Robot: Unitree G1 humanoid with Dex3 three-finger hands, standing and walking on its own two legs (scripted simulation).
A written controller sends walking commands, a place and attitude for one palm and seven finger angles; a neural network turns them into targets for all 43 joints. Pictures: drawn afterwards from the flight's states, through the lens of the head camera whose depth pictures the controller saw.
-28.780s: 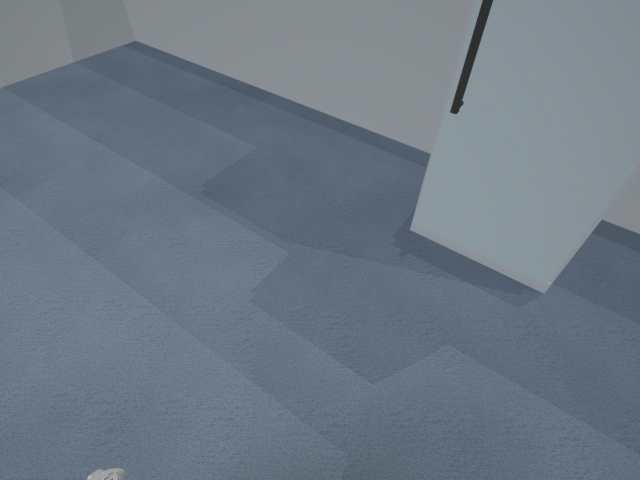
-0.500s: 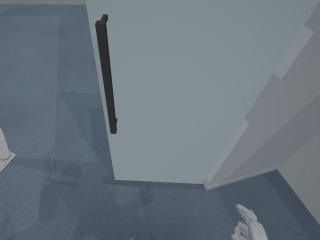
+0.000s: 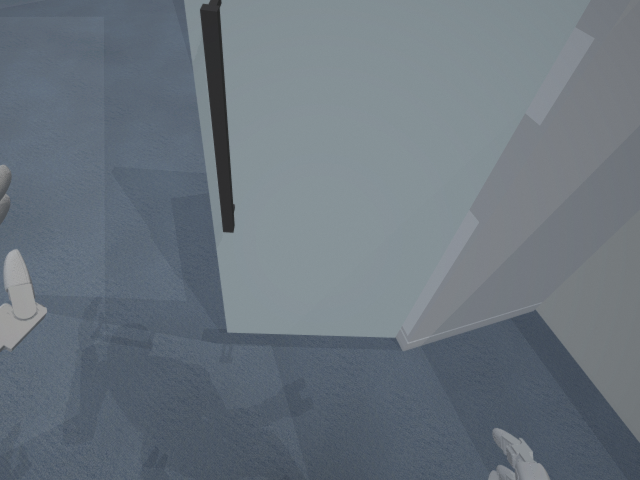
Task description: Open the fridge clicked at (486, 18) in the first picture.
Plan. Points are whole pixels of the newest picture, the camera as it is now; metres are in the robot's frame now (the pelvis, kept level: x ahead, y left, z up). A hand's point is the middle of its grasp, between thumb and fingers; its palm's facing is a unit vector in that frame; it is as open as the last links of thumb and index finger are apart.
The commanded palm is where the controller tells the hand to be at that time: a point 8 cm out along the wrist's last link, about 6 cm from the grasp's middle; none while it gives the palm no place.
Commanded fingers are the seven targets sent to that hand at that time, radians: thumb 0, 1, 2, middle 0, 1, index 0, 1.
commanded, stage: stop stepping back and stand still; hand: left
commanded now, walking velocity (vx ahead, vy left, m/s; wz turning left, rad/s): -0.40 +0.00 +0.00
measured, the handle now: (223, 136) +0.59 +0.22 +0.09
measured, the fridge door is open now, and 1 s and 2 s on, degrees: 72 72 72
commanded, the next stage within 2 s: let the arm hang, fingers relaxed in 0.72 s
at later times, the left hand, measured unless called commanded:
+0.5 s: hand out of the picture +0.11 +0.28 +0.16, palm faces +0.54 -0.79 -0.29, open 7.4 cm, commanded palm +0.05 +0.31 +0.19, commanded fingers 0.00 0.90 0.90 -0.20 -0.30 -0.20 -0.30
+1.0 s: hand out of the picture +0.07 +0.25 -0.09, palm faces +0.12 -0.91 -0.39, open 7.4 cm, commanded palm none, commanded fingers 0.00 0.90 0.90 -0.20 -0.30 -0.20 -0.30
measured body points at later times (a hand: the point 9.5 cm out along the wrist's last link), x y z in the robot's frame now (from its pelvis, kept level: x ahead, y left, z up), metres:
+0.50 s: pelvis -0.07 +0.01 +0.00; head -0.12 +0.02 +0.45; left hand +0.08 +0.32 +0.18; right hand +0.07 -0.25 -0.08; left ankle -0.06 +0.13 -0.73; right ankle -0.11 -0.10 -0.73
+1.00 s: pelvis -0.09 +0.01 -0.01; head -0.08 -0.02 +0.44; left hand +0.06 +0.30 -0.06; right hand +0.07 -0.24 -0.13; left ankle -0.06 +0.13 -0.73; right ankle -0.10 -0.09 -0.73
